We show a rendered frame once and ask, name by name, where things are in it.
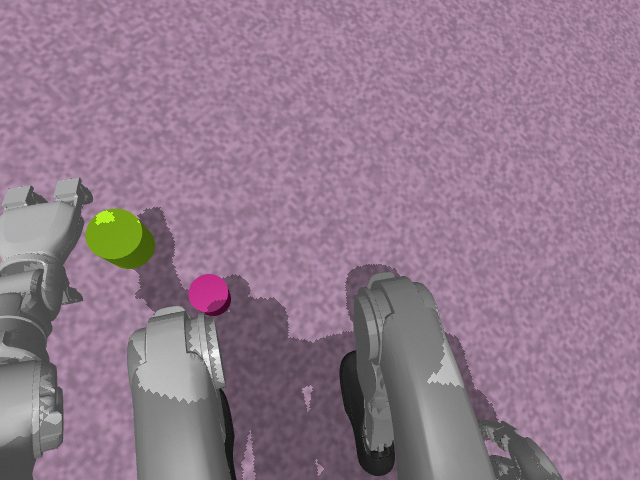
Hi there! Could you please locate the left robot arm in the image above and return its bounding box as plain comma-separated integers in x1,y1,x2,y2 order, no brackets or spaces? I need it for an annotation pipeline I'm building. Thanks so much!
0,254,66,480

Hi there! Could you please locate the right robot hand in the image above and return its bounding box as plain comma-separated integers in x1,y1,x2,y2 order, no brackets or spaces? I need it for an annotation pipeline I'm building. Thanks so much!
477,419,563,480

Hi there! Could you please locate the left robot foot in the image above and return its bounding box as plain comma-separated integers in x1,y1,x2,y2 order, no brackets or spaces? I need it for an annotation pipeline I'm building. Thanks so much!
219,389,236,480

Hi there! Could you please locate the left robot hand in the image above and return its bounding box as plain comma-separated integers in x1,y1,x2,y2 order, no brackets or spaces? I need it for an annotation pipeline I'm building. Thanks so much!
0,178,93,305

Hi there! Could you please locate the right robot foot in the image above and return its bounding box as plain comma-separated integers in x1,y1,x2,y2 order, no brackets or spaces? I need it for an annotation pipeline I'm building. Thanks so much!
340,350,395,476

